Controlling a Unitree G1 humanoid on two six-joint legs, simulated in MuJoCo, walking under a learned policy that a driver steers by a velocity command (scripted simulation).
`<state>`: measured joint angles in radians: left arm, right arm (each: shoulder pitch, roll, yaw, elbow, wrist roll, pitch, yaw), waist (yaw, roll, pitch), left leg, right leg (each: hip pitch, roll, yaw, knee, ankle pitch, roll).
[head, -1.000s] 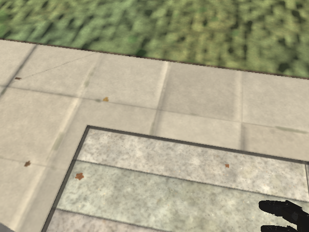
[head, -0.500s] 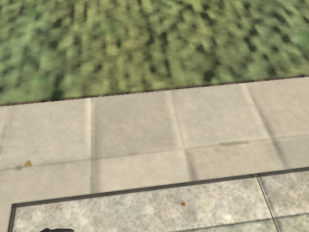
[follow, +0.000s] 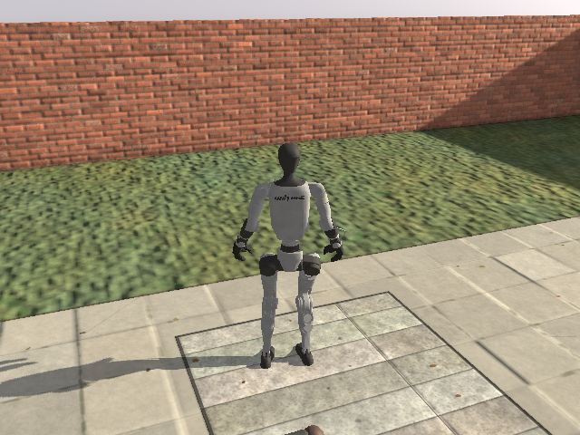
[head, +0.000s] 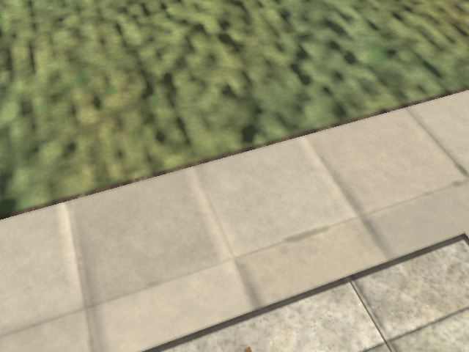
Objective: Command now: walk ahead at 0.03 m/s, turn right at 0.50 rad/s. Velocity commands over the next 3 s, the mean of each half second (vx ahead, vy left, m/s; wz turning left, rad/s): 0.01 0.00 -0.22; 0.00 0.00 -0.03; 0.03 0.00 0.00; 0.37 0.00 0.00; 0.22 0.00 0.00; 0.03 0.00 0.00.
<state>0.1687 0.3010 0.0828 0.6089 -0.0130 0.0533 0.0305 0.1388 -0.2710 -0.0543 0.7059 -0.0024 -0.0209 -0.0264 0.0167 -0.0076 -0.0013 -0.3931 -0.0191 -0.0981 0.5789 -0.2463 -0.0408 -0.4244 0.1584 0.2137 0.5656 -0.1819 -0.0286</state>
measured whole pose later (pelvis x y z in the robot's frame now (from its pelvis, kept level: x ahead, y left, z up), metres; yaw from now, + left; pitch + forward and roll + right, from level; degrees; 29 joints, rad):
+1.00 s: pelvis +0.00 -0.01 +0.01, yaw -5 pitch -2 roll +0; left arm 0.24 0.20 0.04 0.83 0.01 0.00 0.02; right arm 0.23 -0.22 -0.05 0.92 -0.01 0.00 -0.04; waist -0.02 0.00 0.03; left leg -0.25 0.05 -0.02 0.53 -0.26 -0.05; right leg -0.19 0.02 0.05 0.54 -0.33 -0.01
